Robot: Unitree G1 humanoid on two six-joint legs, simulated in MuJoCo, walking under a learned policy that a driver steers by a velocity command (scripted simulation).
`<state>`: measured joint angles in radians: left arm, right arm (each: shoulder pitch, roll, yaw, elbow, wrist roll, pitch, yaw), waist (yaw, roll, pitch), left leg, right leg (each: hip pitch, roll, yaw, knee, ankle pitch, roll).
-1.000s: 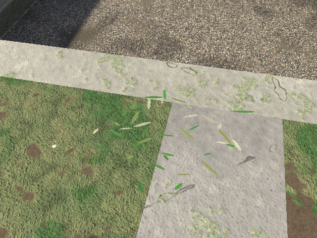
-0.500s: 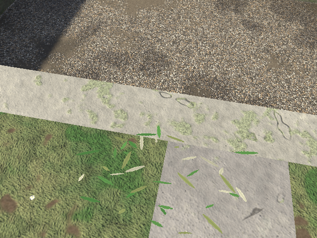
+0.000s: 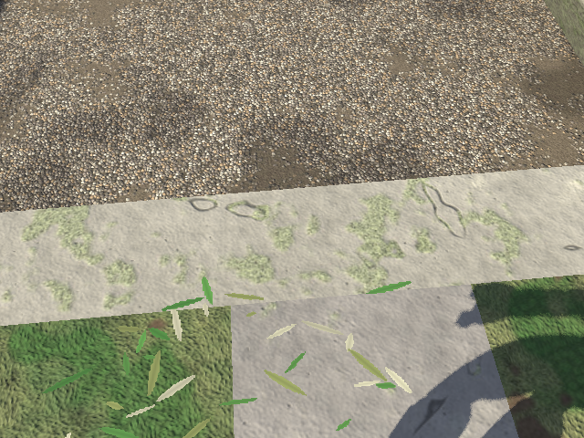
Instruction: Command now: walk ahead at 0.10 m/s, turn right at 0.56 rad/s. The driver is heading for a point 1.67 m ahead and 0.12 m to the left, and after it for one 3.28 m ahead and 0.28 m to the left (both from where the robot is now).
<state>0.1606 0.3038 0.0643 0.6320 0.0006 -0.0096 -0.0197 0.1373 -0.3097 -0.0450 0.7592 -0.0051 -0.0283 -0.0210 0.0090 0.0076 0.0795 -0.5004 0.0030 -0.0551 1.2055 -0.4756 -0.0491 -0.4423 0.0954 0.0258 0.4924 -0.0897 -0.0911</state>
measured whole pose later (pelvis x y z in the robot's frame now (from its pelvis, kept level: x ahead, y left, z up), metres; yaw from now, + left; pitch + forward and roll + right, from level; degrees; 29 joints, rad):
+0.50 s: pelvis +0.07 +0.06 +0.01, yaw -7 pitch -1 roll +0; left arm 0.19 0.26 0.04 0.70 0.02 0.04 0.01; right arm 0.20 -0.23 -0.01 0.79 -0.02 -0.02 -0.01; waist 0.00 -0.02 0.02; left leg -0.25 0.00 -0.02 0.54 -0.28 0.00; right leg -0.29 0.04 0.10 0.52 -0.21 0.01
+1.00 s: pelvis +0.10 +0.07 +0.01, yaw -7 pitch -2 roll +0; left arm 0.19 0.23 0.05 0.83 0.01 0.03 0.04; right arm 0.18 -0.24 -0.02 0.91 -0.01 -0.02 -0.01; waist 0.00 0.00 0.04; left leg -0.17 -0.02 -0.01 0.51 -0.31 0.02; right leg -0.23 0.02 0.11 0.51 -0.26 0.02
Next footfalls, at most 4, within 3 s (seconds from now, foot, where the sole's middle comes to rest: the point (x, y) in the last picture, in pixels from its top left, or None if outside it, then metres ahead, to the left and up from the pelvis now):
0.28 left None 0.13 0.17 -0.77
1.78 right None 0.18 -0.08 -0.77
2.26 left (275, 357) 0.59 0.09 -0.77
2.82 right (373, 265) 0.84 -0.15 -0.77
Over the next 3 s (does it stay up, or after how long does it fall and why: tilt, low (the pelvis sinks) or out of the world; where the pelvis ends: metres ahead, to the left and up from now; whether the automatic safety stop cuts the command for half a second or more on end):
stays up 0.73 -0.06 0.00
